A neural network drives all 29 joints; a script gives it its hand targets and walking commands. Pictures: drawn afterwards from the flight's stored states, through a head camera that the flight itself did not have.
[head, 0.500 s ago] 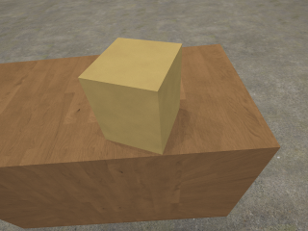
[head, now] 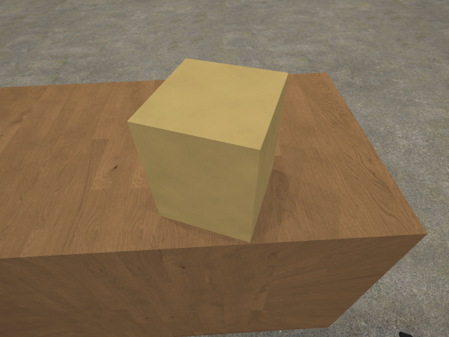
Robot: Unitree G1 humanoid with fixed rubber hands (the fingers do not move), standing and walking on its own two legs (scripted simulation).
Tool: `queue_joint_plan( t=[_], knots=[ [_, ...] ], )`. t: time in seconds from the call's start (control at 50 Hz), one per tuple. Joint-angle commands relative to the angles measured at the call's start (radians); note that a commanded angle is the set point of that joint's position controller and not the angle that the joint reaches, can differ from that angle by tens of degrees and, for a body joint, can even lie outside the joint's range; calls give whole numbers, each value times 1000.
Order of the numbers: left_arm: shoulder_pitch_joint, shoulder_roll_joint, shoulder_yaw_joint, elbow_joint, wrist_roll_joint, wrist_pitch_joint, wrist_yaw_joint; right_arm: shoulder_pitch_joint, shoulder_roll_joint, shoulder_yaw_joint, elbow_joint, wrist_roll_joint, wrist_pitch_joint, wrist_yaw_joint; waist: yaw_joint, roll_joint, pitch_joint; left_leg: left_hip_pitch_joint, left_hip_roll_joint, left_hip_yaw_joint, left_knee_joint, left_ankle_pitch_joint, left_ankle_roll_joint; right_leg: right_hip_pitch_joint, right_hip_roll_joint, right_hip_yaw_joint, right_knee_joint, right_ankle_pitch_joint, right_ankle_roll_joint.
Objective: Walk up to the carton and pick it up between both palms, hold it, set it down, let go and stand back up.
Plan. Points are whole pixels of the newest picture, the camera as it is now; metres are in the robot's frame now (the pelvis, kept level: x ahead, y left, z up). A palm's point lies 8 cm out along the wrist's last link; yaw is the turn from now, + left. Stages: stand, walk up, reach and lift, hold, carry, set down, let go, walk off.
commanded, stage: walk up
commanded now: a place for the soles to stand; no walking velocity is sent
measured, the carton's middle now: (218, 150) +0.46 +0.04 +0.11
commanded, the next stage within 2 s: reach and lift in 0.82 s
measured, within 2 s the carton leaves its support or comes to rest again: neither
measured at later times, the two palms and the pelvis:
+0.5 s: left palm out of the picture +0.10 +0.32 -0.09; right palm out of the picture +0.11 -0.32 -0.09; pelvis +0.00 +0.00 +0.00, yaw +0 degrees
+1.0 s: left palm out of the picture +0.14 +0.30 -0.09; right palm out of the picture +0.12 -0.31 -0.10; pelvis -0.01 +0.00 -0.01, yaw +0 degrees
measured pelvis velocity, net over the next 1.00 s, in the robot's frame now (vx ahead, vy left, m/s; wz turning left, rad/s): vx -0.01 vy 0.00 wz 0.00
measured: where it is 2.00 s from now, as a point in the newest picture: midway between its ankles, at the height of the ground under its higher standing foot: outside the picture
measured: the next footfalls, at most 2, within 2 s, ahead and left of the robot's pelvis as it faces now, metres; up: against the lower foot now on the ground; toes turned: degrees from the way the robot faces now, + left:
none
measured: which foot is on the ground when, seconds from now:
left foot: down 0.00-1.00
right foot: down 0.00-1.00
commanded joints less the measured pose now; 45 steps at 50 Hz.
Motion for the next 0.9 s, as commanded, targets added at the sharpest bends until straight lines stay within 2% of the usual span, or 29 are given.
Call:
queue_joint_plan(
  t=[0.0, 0.3, 0.34, 0.42, 0.64, 0.8, 0.82, 0.84, 0.86, 0.88],
  knots=[
    [-45, 188, 42, 8, 12, -23, 29, -87, -182, 0, -11, -2, -2, -10, -11, 29, -103, 137, 105, -104, -134, 100, 78, 19, -82, 87, -134, 161, -65],
    [-54, 184, 40, -1, 13, -22, 27, -94, -180, 3, -10, -8, 0, -6, -11, 38, -103, 147, 104, -109, -163, 80, 74, 22, -76, 79, -138, 144, -62],
    [-56, 183, 41, 0, 14, -23, 26, -100, -177, 6, -12, -5, 0, -6, -12, 26, -108, 149, 101, -105, -152, 95, 72, 27, -80, 86, -145, 165, -62],
    [-56, 185, 42, -5, 14, -20, 26, -94, -179, 6, -11, -6, 0, -7, -15, 38, -124, 166, 104, -101, -149, 127, 69, 36, -80, 78, -135, 189, -60],
    [-53, 181, 41, -2, 16, -18, 23, -94, -177, 4, -13, -10, 2, -6, -15, 38, -107, 152, 99, -100, -172, 49, 65, 24, -82, 87, -162, 134, -61],
    [-48, 175, 40, -4, 16, -21, 22, -90, -174, 4, -14, -9, 0, -6, -13, 38, -121, 163, 101, -99, -173, 86, 64, 36, -82, 87, -166, 152, -60],
    [-385, 165, 77, -265, 25, 172, 45, -366, -44, -90, 89, -112, -160, 22, 16, -17, -28, 41, -16, 97, -61, -192, -40, -180, 12, -121, -37, -169, -62],
    [-321, 131, 73, -331, 26, 290, 58, -292, -86, -103, 103, -133, -178, 42, -19, -50, 26, 147, -3, 61, 0, -215, -33, -289, -19, -103, -43, -233, -93],
    [-316, 126, 84, -398, 36, 359, 52, -241, -117, -107, 111, -116, -184, 41, -48, -119, 40, 262, -5, 44, 77, -213, -23, -400, -52, -89, -70, -277, -118],
    [-311, 135, 87, -467, 56, 401, 45, -210, -133, -102, 91, -93, -185, 32, -56, -138, 8, 389, -6, 42, 134, -172, -20, -479, -76, -87, -100, -268, -131]
  ],
)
